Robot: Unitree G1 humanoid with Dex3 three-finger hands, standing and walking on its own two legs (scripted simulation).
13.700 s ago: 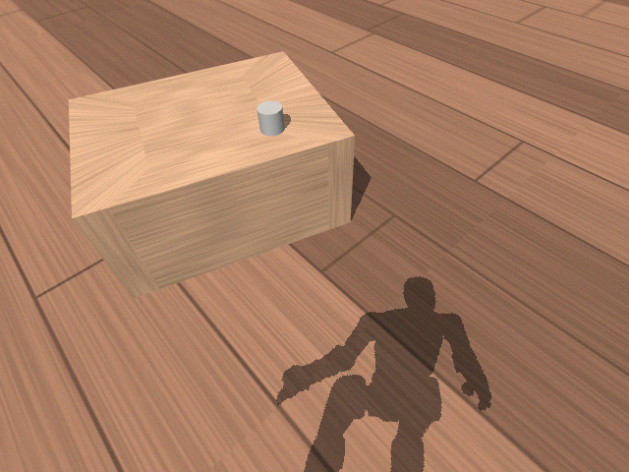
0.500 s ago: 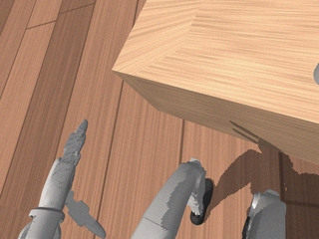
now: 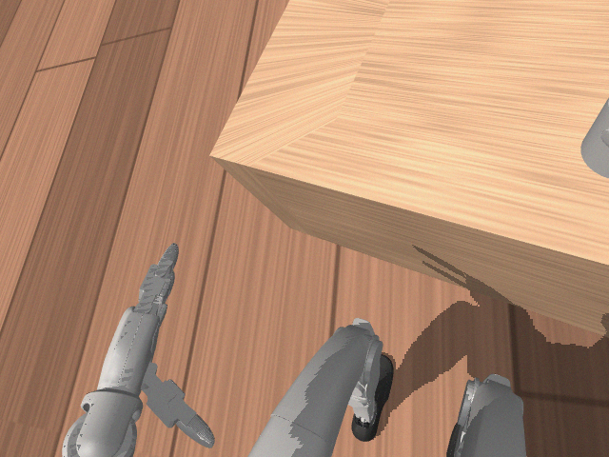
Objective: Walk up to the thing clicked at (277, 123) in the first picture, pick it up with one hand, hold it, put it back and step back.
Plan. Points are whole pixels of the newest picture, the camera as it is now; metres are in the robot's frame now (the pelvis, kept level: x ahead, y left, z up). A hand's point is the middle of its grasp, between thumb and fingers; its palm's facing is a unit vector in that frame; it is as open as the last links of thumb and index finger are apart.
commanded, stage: settle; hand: right
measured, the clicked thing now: out of the picture +0.56 -0.19 -0.06
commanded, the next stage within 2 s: lift in 0.26 s
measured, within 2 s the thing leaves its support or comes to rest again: neither
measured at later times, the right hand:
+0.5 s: hand out of the picture +0.56 -0.20 +0.01, palm faces +0.19 +0.98 -0.01, open 7.6 cm
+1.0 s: hand out of the picture +0.48 -0.20 +0.07, palm faces +0.20 +0.98 -0.01, open 7.3 cm
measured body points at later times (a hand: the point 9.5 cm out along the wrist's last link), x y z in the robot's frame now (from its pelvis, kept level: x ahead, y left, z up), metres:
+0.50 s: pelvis +0.01 +0.00 +0.02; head +0.19 -0.06 +0.43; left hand +0.18 +0.26 +0.08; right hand +0.54 -0.25 +0.01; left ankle +0.09 +0.11 -0.57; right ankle +0.02 -0.11 -0.57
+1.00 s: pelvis +0.02 +0.00 +0.06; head +0.14 -0.04 +0.50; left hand +0.19 +0.26 +0.08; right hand +0.47 -0.25 +0.08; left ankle +0.09 +0.11 -0.57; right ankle +0.02 -0.11 -0.57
